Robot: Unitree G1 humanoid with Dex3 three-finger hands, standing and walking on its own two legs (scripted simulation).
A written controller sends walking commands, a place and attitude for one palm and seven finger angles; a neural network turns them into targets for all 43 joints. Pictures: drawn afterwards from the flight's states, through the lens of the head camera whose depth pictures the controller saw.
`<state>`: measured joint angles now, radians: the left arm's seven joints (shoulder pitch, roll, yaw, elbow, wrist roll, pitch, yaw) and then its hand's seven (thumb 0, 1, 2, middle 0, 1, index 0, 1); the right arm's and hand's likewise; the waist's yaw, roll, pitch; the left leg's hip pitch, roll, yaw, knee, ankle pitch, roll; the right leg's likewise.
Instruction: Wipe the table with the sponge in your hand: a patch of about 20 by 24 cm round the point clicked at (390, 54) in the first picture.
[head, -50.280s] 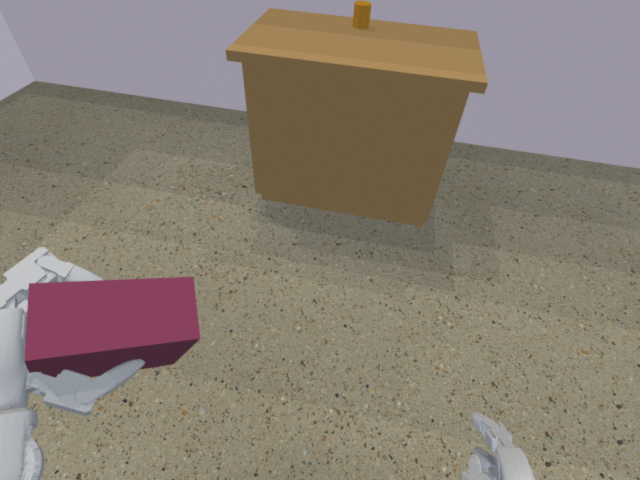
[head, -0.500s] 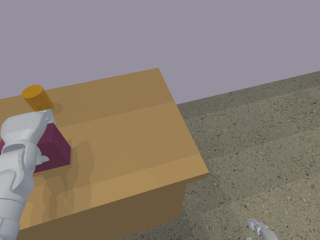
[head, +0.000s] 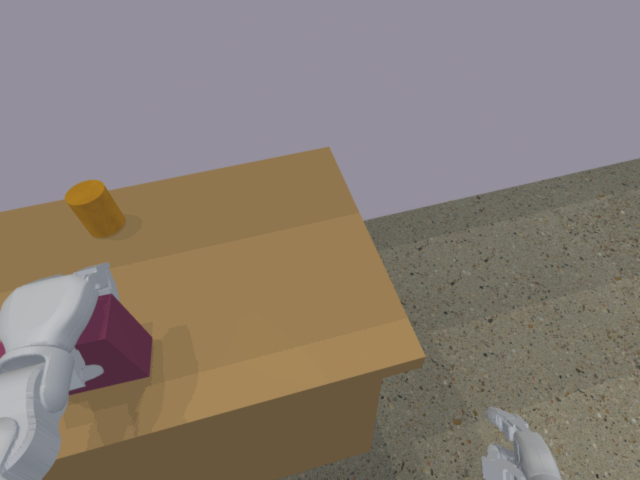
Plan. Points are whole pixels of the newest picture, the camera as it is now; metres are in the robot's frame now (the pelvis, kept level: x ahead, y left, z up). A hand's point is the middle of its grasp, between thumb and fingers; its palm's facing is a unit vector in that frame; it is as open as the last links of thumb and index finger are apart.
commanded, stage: wipe back along the first lane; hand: left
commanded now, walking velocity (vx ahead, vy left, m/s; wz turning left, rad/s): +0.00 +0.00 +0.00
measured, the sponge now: (93, 354) +0.24 +0.34 +0.01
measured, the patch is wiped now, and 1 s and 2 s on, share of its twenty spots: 1.00 1.00 1.00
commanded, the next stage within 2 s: lift the sponge slowly off the table in 0.20 s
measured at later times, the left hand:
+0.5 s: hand (75, 354) +0.22 +0.31 +0.07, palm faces +0.00 -0.04 -1.00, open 10.0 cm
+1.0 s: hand (88, 363) +0.21 +0.29 +0.08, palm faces -0.02 -0.07 -1.00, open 10.0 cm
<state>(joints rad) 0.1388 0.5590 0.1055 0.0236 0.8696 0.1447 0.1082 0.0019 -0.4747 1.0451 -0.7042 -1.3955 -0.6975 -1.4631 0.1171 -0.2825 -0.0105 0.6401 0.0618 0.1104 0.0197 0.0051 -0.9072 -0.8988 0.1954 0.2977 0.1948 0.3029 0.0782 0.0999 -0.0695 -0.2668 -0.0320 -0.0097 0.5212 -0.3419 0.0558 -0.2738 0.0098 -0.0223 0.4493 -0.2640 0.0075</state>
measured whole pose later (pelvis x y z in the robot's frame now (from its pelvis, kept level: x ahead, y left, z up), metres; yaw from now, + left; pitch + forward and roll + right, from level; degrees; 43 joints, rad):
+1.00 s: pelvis -0.01 -0.01 +0.01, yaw +0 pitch +0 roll -1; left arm 0.21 0.55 0.03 -0.13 0.86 0.18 0.04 0.01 -0.50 1.04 -0.75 -1.34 -0.75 -1.40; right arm 0.07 -0.27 0.00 0.65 0.04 0.11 -0.03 0.01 -0.91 -0.90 0.20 0.30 0.20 0.30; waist 0.11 0.11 0.00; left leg -0.15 -0.03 -0.02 0.45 -0.30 0.04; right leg -0.16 0.02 -0.03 0.39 -0.23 -0.01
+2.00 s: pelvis -0.03 -0.02 +0.01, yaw +1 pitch -2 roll -1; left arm 0.04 0.67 0.09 -0.15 0.80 0.18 -0.06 0.00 -0.51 1.04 -0.76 -1.33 -0.76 -1.39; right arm 0.06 -0.27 0.03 0.65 0.06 0.12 -0.06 0.01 -0.91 -0.90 0.20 0.30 0.20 0.30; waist 0.11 0.11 0.03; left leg -0.10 -0.02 -0.02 0.40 -0.25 0.03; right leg -0.12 0.02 -0.03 0.36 -0.19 -0.02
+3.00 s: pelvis -0.03 -0.02 +0.01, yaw +1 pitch -3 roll -1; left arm 0.15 0.66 0.11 -0.31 0.77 0.31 -0.09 0.00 -0.51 1.05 -0.76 -1.33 -0.76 -1.39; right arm 0.05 -0.28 0.04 0.62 0.06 0.14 -0.04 0.01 -0.91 -0.90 0.20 0.30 0.20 0.30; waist 0.13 0.12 0.03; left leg -0.11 -0.02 -0.03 0.41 -0.25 0.03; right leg -0.13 0.02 -0.03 0.37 -0.20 -0.02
